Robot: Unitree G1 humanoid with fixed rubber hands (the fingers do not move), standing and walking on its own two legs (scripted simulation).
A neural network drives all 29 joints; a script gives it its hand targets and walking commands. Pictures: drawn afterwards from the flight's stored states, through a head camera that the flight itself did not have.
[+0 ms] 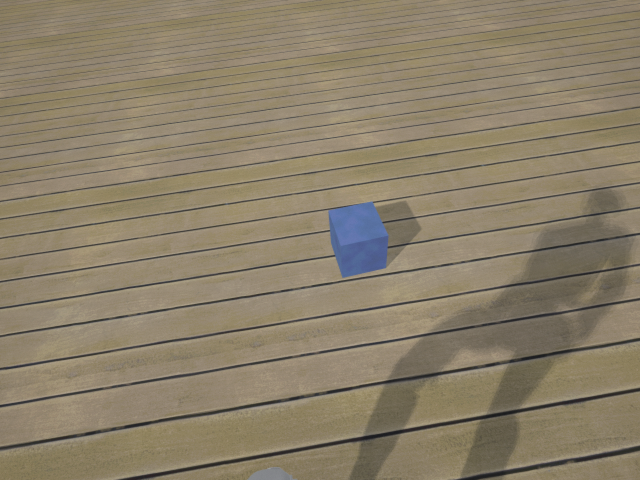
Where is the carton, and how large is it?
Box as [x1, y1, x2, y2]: [328, 201, 388, 277]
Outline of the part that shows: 371,201 328,211 331,243 342,277 385,267 388,235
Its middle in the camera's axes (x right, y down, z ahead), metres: +0.15 -0.01 +1.55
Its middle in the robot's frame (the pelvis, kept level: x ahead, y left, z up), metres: +1.11 -0.03 -0.68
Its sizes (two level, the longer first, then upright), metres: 0.196 0.182 0.194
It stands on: the floor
